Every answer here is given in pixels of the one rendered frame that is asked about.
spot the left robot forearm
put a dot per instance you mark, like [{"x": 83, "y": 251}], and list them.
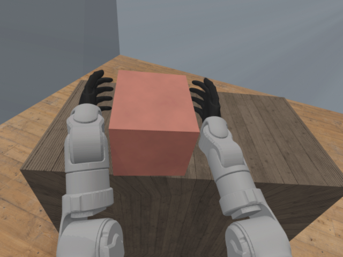
[{"x": 88, "y": 190}]

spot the left robot upper arm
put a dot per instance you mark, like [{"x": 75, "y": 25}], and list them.
[{"x": 92, "y": 238}]

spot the pedestal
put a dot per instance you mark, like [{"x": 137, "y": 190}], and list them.
[{"x": 180, "y": 216}]

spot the carton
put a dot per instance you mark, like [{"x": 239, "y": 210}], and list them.
[{"x": 153, "y": 127}]

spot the left robot hand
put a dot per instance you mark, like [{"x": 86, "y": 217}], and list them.
[{"x": 90, "y": 92}]

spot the right robot upper arm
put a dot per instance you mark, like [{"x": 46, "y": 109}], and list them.
[{"x": 257, "y": 237}]

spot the right robot forearm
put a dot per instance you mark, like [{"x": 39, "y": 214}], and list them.
[{"x": 239, "y": 196}]

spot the right robot hand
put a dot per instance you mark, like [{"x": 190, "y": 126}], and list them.
[{"x": 210, "y": 103}]

